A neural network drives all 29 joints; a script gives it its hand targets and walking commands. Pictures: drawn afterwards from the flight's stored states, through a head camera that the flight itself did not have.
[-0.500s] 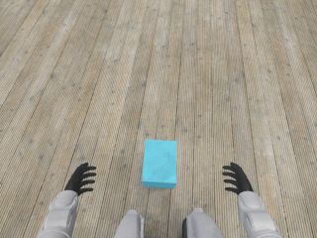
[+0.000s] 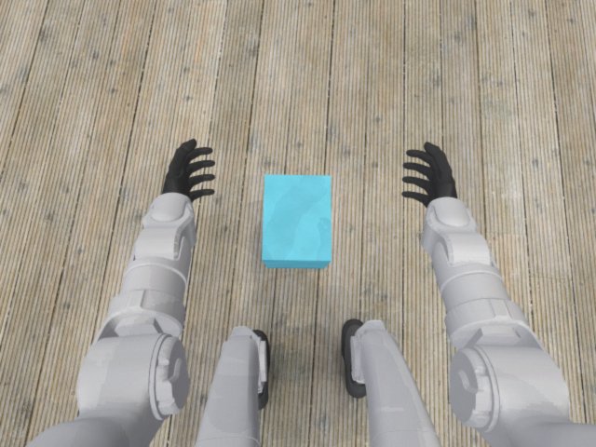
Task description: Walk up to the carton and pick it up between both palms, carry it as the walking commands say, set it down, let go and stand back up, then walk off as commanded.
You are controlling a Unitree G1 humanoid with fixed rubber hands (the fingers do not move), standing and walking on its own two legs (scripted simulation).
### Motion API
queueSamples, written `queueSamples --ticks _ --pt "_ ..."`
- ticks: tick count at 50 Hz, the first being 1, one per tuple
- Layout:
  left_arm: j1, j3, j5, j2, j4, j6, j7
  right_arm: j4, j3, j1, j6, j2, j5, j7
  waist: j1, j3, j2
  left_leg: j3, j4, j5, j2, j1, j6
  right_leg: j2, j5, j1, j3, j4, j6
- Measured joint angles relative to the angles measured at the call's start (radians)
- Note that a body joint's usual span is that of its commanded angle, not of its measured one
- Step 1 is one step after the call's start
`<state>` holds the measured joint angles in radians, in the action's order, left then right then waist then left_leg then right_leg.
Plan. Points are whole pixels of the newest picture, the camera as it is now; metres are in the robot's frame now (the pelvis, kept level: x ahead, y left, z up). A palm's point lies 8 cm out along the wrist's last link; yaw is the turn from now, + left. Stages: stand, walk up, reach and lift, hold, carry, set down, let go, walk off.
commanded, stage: reach and lift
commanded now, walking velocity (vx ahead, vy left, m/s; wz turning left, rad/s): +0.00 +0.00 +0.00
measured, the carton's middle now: (296, 225) +0.49 +0.01 -0.57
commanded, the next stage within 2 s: none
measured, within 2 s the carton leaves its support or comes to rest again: neither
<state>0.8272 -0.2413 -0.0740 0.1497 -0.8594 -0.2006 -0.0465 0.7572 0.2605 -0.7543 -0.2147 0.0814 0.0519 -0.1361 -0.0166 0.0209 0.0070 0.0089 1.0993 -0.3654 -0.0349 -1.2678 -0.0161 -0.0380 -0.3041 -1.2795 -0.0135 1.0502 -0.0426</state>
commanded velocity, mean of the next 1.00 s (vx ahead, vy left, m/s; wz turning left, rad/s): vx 0.00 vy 0.00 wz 0.00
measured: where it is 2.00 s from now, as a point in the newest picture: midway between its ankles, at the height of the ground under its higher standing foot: (306, 377)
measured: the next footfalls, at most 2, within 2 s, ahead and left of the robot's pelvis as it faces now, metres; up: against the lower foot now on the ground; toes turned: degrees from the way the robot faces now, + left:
none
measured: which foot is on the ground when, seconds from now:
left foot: down 0.00-1.00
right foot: down 0.00-1.00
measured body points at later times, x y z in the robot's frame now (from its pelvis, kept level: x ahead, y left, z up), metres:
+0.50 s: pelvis +0.02 -0.01 -0.01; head +0.33 +0.00 +0.31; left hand +0.55 +0.15 -0.13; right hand +0.52 -0.16 -0.13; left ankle +0.07 +0.13 -0.64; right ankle +0.09 -0.15 -0.64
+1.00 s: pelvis -0.02 +0.00 -0.15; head +0.32 +0.01 +0.15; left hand +0.53 +0.16 -0.28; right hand +0.51 -0.16 -0.28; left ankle +0.07 +0.13 -0.64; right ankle +0.09 -0.15 -0.64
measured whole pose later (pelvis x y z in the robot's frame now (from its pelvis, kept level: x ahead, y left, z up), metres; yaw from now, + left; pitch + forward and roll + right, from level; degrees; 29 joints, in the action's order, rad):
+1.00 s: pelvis -0.02 +0.00 -0.15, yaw +0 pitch +49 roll -2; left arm 1.24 -0.22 -0.03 0.23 -0.93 -0.11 -0.11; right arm 0.84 0.35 -1.16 -0.08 0.10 0.03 -0.18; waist -0.03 0.03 0.00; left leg 0.04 1.64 -0.50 -0.02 -2.00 -0.03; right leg -0.03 -0.44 -2.01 -0.03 1.59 -0.05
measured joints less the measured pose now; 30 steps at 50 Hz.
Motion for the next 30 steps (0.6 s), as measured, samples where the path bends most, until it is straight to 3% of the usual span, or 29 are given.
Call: queueSamples --ticks 16,30 --pt "0.3 -0.065 -0.05 0.023 -0.063 0.096 -0.012 0.043 0.122 -0.291 0.109 -0.034 0.062 -0.021 -0.005 -0.028 0.006 0.012 -0.031 0.033 -0.002 -0.175 -0.012 0.004 0.026 -0.177 0.011 -0.022 0.012" --pt "0.308 -0.143 -0.127 -0.002 -0.032 0.132 0.025 -0.018 0.177 -0.276 0.145 -0.093 0.121 0.001 -0.001 0.025 -0.014 0.028 -0.019 0.028 -0.001 -0.293 -0.018 0.008 0.018 -0.291 0.018 -0.009 0.016"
